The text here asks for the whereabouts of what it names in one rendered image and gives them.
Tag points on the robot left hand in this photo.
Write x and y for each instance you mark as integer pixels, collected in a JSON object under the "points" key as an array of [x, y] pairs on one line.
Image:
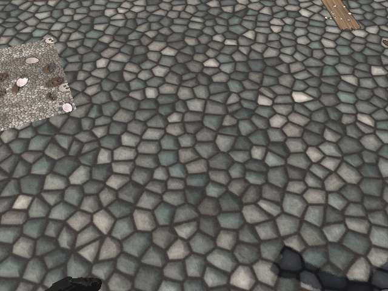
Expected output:
{"points": [[76, 284]]}

